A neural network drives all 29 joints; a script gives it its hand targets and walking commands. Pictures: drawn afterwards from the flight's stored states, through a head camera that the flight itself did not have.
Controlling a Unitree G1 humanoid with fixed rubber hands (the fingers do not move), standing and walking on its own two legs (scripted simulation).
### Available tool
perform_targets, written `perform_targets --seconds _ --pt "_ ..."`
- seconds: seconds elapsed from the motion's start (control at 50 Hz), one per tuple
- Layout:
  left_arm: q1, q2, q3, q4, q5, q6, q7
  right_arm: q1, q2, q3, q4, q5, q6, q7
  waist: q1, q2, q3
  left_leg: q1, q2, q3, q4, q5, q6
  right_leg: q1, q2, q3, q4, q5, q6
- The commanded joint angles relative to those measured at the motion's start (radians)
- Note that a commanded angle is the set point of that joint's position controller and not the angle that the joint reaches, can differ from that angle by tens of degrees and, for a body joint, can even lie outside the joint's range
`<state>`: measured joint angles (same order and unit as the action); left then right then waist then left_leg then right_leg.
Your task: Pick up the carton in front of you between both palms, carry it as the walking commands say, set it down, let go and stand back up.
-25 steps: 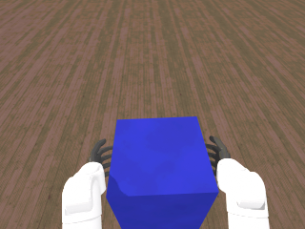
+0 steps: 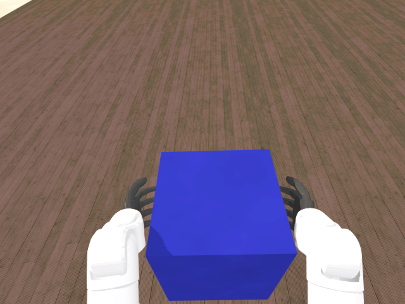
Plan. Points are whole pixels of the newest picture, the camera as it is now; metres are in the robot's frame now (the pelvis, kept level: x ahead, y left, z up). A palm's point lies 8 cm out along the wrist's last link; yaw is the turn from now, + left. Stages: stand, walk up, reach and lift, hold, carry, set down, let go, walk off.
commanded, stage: carry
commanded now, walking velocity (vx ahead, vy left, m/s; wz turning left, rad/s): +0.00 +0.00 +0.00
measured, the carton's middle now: (216, 228) +0.28 +0.00 +0.01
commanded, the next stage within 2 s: hold in 1.78 s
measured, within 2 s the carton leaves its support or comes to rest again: neither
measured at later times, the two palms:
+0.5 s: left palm (123, 207) +0.30 +0.17 +0.08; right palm (283, 200) +0.30 -0.13 +0.08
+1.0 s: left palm (119, 231) +0.26 +0.18 +0.06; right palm (283, 226) +0.26 -0.12 +0.06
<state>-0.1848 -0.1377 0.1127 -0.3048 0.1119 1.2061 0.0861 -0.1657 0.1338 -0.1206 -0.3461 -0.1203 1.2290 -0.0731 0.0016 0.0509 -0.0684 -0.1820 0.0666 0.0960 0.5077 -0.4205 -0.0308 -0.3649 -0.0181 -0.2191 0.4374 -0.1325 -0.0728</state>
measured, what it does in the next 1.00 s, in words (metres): stands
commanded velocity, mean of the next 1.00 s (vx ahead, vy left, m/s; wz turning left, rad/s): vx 0.00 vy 0.00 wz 0.00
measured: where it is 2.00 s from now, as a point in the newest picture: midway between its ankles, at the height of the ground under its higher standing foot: outside the picture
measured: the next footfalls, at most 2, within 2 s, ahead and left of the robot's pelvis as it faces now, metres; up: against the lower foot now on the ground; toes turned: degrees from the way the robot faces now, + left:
none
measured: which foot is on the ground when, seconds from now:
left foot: down 0.00-1.00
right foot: down 0.00-1.00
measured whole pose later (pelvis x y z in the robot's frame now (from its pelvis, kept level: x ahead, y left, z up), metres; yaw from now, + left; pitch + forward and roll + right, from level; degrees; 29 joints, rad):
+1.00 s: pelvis +0.00 +0.02 +0.00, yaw +0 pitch +2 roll +0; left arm -0.11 -0.13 0.10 -0.12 0.17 1.02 0.05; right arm -0.10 0.13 -0.09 -0.13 -0.16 1.03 -0.05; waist 0.00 0.01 -0.12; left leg -0.16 0.02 0.11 0.52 -0.38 0.01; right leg -0.36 -0.07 -0.20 0.52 -0.18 -0.03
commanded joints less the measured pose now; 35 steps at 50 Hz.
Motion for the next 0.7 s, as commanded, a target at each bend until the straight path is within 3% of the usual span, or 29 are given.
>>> perform_targets --seconds 0.0,0.04,0.14,0.3,0.5,0.68 --pt "-0.406 -0.930 -0.693 -0.073 -0.399 -0.003 -0.269 -0.487 0.928 0.759 -0.080 0.422 -0.019 0.243 -0.002 -0.150 -0.363 -0.004 0.043 -0.023 -0.123 0.173 -0.003 0.360 -0.199 0.181 -0.054 0.346 0.007" --pt "-0.437 -0.935 -0.703 -0.090 -0.410 -0.005 -0.266 -0.510 0.923 0.757 -0.096 0.424 -0.018 0.240 0.002 -0.082 -0.349 0.012 0.083 -0.036 -0.073 0.313 -0.001 0.334 -0.173 0.156 0.016 0.434 0.015" --pt "-0.368 -0.896 -0.703 -0.046 -0.386 0.007 -0.255 -0.406 0.888 0.729 -0.023 0.400 -0.010 0.243 -0.001 -0.038 -0.357 0.030 0.083 -0.030 -0.004 0.564 0.001 0.300 -0.164 0.140 0.123 0.622 0.006" --pt "-0.428 -0.909 -0.724 -0.069 -0.410 0.002 -0.261 -0.438 0.906 0.724 -0.028 0.400 -0.022 0.243 -0.004 -0.017 -0.317 0.047 0.097 -0.044 0.007 0.695 0.020 0.222 -0.141 0.121 0.157 0.459 0.022" --pt "-0.418 -0.891 -0.720 -0.073 -0.406 0.008 -0.260 -0.437 0.891 0.726 -0.041 0.401 -0.016 0.241 -0.005 -0.030 -0.286 0.016 0.092 -0.056 -0.013 0.568 0.039 0.216 -0.149 0.129 0.135 0.353 0.028" --pt "-0.379 -0.915 -0.727 0.001 -0.368 -0.031 -0.273 -0.406 0.913 0.740 0.028 0.375 -0.054 0.257 -0.004 -0.035 -0.230 -0.032 0.087 -0.069 -0.063 0.396 0.049 0.200 -0.153 0.141 0.080 0.232 0.035"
